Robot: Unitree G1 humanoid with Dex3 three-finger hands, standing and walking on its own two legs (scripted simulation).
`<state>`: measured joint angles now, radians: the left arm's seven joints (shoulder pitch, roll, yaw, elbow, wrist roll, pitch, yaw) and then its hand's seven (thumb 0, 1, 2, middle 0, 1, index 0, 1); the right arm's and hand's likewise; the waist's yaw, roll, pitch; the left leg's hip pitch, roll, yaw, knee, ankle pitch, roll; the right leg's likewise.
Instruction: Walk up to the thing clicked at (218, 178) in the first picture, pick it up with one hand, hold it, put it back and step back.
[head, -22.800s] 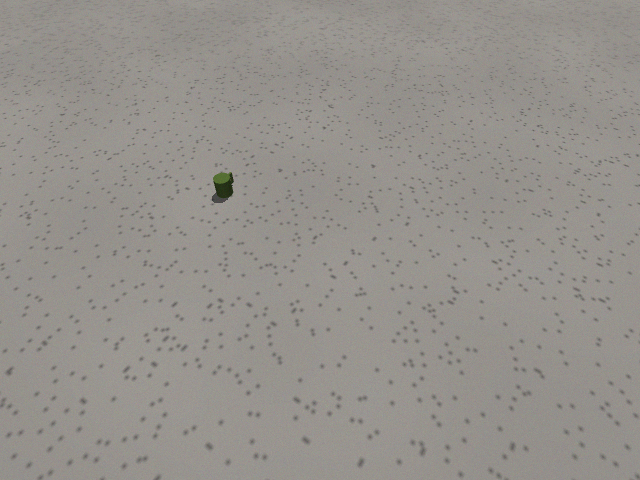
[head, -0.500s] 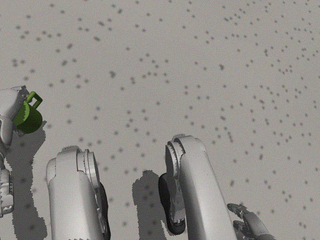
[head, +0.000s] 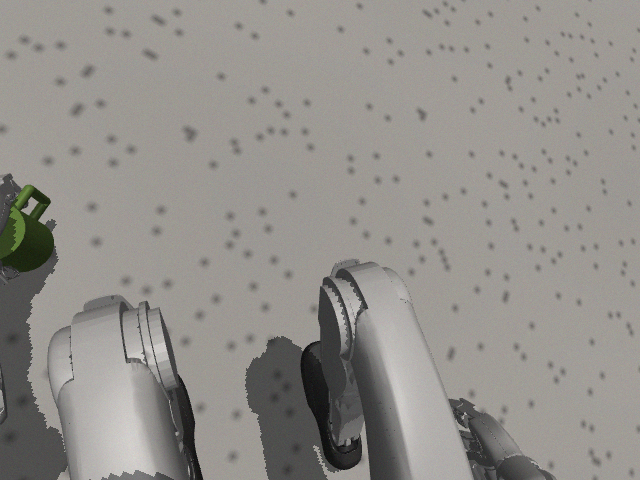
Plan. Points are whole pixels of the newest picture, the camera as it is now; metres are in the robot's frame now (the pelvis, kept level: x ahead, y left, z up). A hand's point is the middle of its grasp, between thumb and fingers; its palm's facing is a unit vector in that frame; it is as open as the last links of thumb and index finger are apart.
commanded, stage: rest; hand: left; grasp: from above
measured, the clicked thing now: (14, 227) +0.43 +0.33 -0.23
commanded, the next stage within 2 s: open in 0.68 s
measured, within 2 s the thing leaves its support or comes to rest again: rests again in 0.32 s
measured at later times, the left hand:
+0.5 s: hand (3, 246) +0.40 +0.34 -0.23, palm faces -0.43 -0.15 -0.89, open 10.4 cm
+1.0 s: hand (6, 246) +0.40 +0.34 -0.23, palm faces -0.44 -0.15 -0.88, open 10.9 cm
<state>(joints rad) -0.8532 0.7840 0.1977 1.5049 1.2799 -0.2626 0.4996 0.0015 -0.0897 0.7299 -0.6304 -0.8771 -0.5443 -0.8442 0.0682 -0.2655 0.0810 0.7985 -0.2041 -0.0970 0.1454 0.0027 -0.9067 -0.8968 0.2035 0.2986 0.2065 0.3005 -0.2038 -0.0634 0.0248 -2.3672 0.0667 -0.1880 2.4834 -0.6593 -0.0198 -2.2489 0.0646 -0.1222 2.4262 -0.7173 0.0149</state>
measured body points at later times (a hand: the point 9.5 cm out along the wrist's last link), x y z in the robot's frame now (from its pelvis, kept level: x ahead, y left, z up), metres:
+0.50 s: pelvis +0.00 +0.00 -0.02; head +0.24 +0.10 +0.35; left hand +0.42 +0.34 -0.17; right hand +0.09 -0.26 -0.11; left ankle +0.08 +0.14 -0.27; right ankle +0.09 -0.11 -0.27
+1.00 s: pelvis +0.00 +0.00 -0.02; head +0.24 +0.10 +0.35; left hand +0.42 +0.34 -0.18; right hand +0.08 -0.26 -0.10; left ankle +0.08 +0.14 -0.27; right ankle +0.09 -0.11 -0.27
